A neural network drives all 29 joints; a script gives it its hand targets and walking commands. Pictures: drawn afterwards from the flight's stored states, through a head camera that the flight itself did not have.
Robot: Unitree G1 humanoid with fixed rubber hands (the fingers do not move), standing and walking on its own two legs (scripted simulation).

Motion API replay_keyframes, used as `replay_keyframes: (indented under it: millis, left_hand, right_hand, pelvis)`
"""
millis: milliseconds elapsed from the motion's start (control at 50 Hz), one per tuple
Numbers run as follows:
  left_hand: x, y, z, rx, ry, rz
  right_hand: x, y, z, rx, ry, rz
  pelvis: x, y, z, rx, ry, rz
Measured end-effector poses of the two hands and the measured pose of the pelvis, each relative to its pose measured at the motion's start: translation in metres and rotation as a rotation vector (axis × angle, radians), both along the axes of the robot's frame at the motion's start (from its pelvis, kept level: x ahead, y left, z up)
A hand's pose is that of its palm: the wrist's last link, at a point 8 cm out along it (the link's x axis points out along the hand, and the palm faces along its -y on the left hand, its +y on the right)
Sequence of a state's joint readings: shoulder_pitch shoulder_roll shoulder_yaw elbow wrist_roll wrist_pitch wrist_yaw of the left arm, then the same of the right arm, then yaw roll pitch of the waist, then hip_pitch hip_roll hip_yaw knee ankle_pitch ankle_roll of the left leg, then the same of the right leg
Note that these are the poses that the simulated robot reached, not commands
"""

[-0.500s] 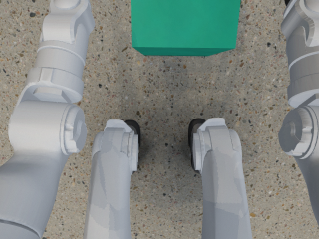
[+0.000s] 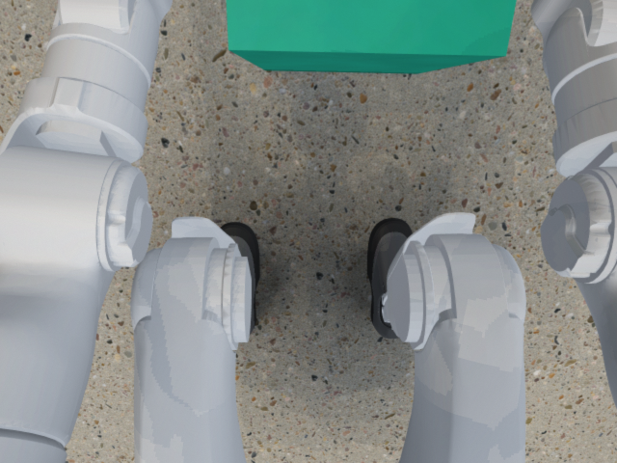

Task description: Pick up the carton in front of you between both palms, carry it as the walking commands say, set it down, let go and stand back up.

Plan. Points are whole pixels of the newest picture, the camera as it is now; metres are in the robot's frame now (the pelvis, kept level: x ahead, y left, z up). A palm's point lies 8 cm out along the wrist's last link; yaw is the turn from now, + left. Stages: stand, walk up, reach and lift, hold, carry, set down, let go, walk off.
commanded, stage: reach and lift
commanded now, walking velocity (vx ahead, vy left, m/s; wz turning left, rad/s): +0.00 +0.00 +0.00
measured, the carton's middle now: out of the picture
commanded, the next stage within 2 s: none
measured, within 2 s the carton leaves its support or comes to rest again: leaves its support in 0.70 s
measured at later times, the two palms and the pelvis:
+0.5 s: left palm out of the picture +0.57 +0.11 -0.17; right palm out of the picture +0.55 -0.19 -0.17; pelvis -0.01 +0.00 +0.00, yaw +0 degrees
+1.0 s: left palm out of the picture +0.52 +0.12 +0.00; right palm out of the picture +0.50 -0.18 -0.01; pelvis -0.01 +0.01 +0.07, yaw -1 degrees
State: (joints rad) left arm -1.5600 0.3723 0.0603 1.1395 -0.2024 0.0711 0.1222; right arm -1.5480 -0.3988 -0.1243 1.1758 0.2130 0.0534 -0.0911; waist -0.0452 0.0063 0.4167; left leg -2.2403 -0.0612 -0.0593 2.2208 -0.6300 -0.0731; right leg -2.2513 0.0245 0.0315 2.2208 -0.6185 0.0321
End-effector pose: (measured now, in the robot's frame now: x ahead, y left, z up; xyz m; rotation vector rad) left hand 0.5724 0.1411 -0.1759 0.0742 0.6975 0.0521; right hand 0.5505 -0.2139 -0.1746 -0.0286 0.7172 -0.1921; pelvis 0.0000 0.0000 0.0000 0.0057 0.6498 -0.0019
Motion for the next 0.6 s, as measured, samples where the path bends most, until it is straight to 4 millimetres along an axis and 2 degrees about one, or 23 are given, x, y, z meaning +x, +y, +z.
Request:
replay_keyframes:
  millis: [220, 320, 600]
  left_hand:
    - [-0.007, -0.007, 0.006, -0.012, 0.016, -0.015]
    - [-0.007, -0.028, 0.007, -0.034, 0.019, -0.047]
    - [-0.008, -0.028, 0.005, -0.066, 0.026, -0.011]
  right_hand:
    - [-0.009, 0.008, 0.006, 0.008, 0.008, 0.008]
    - [-0.005, 0.022, 0.008, 0.022, 0.009, 0.019]
    - [-0.005, 0.021, 0.006, 0.067, 0.015, 0.041]
  pelvis:
    - [-0.007, 0.005, 0.004, -0.006, 0.009, 0.001]
    - [-0.011, 0.006, 0.007, -0.008, -0.006, 0.0]
    - [-0.004, 0.003, -0.003, -0.005, -0.022, 0.004]
